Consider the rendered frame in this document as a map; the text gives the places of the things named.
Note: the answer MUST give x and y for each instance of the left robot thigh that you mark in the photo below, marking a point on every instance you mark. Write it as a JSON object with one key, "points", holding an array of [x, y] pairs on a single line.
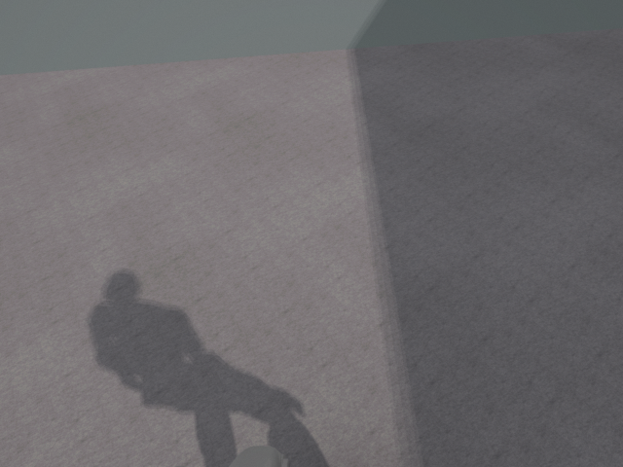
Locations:
{"points": [[260, 456]]}

